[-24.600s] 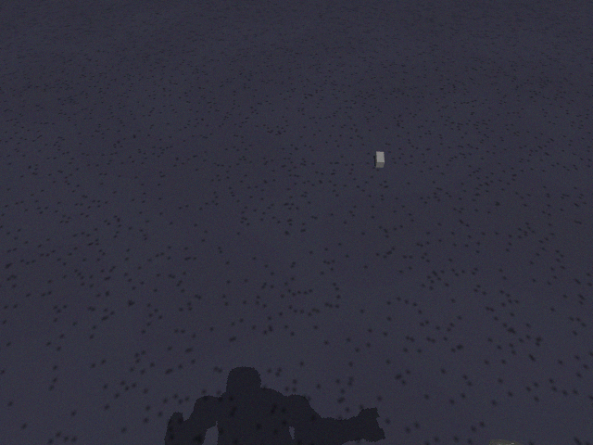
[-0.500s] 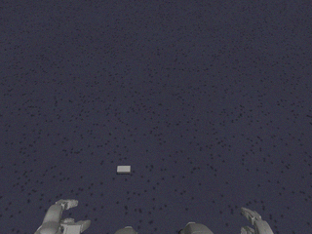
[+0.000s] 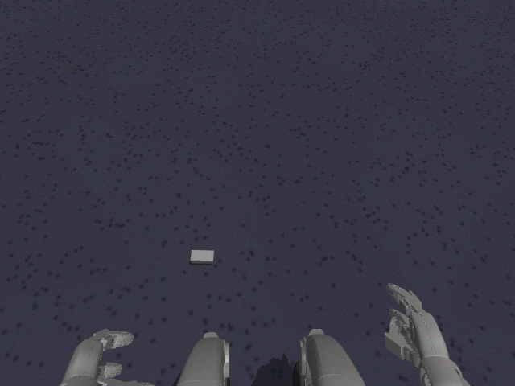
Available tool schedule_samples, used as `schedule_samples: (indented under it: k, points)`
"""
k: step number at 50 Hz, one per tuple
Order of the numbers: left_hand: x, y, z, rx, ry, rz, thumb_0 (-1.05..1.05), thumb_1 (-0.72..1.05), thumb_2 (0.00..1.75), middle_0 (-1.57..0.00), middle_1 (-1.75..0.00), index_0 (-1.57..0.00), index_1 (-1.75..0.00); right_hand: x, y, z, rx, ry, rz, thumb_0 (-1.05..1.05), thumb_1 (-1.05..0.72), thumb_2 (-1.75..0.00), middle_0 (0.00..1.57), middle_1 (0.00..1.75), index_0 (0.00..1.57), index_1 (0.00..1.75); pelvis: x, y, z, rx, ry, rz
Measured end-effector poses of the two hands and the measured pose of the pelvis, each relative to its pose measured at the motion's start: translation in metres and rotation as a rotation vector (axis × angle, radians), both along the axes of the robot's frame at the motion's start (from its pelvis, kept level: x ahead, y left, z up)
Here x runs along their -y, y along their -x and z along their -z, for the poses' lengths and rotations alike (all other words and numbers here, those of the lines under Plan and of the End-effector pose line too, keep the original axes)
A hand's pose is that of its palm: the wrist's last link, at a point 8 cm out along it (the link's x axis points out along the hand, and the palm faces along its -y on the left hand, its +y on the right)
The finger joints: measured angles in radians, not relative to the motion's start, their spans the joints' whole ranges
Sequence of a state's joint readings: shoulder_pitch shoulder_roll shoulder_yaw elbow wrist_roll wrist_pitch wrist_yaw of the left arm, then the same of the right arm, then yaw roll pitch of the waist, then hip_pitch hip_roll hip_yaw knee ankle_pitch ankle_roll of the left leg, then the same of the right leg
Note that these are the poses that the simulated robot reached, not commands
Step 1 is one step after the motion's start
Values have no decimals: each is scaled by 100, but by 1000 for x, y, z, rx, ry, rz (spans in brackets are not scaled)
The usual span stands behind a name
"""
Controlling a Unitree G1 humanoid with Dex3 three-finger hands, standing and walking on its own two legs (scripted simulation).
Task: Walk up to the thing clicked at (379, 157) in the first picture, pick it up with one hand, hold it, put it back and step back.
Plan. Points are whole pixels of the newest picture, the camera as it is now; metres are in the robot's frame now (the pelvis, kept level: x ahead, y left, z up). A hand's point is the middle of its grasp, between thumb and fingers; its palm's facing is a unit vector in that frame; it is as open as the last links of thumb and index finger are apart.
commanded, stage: rise first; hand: left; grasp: from above
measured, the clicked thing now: (202, 256) +0.51 +0.19 -0.67
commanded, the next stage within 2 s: none
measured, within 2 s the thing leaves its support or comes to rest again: neither
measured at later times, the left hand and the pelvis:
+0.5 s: hand (152, 308) +0.28 +0.26 -0.33, palm faces -0.45 -0.43 -0.78, open 11.5 cm; pelvis -0.06 -0.01 -0.18, yaw +0 degrees
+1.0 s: hand (169, 272) +0.39 +0.25 -0.45, palm faces -0.46 -0.07 -0.89, open 11.4 cm; pelvis -0.08 +0.00 -0.31, yaw -4 degrees
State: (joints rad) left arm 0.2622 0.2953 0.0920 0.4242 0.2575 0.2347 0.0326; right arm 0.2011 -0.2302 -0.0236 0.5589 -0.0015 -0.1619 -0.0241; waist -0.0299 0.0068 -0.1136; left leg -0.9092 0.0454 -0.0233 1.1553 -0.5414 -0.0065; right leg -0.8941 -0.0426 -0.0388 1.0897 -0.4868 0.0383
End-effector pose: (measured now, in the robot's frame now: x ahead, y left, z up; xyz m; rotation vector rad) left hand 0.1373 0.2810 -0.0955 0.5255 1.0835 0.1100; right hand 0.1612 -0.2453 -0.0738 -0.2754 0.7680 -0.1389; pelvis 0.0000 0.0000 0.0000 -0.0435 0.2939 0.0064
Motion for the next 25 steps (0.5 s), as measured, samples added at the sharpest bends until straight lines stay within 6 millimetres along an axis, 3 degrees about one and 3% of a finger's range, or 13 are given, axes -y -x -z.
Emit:
schedule_samples:
  k: [6,13,19,25]
  points:
    - [-6,-14,31,-10,-75,100,-1,-14,59,-55,-63,-54,-64,-2,-4,25,28,4,-41,1,-96,-92,21,30,20,30,1,8,27,-66,0,-2]
    - [-4,-61,90,70,-190,297,-1,-14,61,-53,-65,-51,-66,13,6,90,-8,25,-52,1,-94,-91,21,30,20,30,4,24,85,-169,-7,3]
    - [3,-107,136,145,-294,445,-1,-13,62,-51,-66,-50,-67,29,30,158,-106,32,-23,1,-93,-91,21,30,20,30,8,39,137,-240,-10,6]
    - [7,-146,177,173,-392,574,-1,-13,64,-49,-68,-48,-68,39,71,221,-235,20,4,1,-93,-91,21,30,20,30,12,56,183,-285,-10,9]
